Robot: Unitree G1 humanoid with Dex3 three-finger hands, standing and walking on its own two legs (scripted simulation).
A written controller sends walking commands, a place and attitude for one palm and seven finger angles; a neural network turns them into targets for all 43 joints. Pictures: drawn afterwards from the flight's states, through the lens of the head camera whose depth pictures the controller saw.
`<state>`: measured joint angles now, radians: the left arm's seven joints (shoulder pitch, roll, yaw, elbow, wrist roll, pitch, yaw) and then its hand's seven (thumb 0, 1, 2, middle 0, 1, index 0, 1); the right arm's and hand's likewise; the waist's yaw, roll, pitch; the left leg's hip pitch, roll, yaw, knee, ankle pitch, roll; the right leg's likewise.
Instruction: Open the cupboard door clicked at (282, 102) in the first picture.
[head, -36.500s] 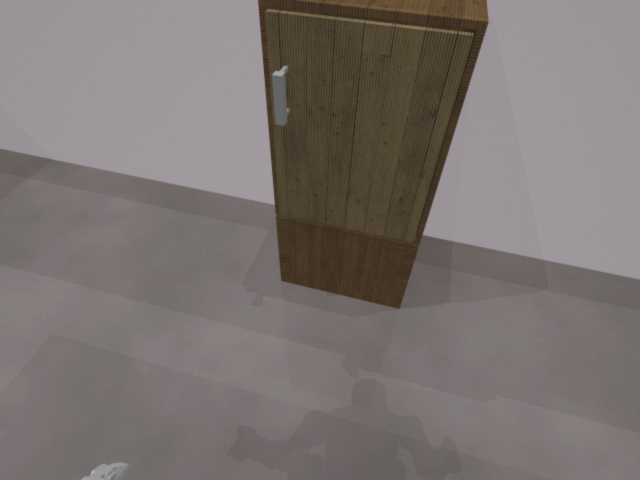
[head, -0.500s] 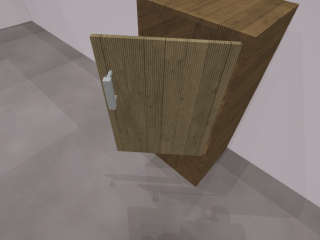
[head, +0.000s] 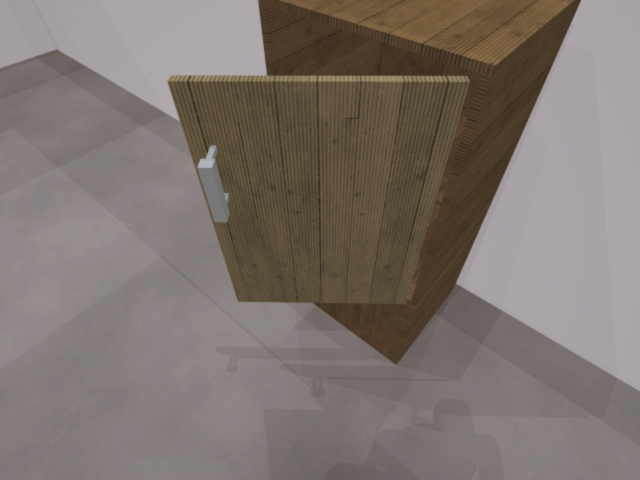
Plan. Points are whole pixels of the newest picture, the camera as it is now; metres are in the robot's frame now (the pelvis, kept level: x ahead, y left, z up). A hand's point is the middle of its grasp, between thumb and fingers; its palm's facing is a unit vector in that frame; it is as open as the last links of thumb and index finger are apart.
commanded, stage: look again from close up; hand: left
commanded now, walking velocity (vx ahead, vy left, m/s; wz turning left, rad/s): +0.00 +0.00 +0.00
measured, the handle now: (217, 184) +0.56 +0.21 +0.04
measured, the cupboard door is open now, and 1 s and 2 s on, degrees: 39 39 39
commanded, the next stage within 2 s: raise the hand with hooked fingers in 0.44 s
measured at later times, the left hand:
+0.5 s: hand out of the picture +0.04 +0.15 -0.17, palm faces +0.02 -0.97 -0.22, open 7.3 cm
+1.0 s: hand (194, 465) +0.16 +0.17 -0.06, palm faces +0.12 -0.99 +0.02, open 8.8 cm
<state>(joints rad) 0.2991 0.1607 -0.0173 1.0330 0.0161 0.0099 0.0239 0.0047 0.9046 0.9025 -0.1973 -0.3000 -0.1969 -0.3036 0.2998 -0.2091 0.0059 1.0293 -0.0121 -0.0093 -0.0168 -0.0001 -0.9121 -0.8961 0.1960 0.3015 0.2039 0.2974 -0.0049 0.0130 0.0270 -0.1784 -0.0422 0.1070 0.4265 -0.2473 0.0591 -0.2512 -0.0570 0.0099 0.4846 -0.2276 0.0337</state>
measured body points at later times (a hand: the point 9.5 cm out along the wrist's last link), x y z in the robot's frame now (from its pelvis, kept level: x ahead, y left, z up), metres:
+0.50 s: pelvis +0.02 -0.03 +0.00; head +0.03 -0.04 +0.45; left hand +0.04 +0.20 -0.15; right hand +0.04 -0.25 -0.16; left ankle -0.01 +0.08 -0.74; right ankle +0.02 -0.14 -0.74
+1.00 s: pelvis +0.00 -0.05 -0.07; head +0.04 -0.03 +0.38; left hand +0.14 +0.22 -0.06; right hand +0.25 -0.30 -0.09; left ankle -0.01 +0.08 -0.74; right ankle +0.02 -0.14 -0.74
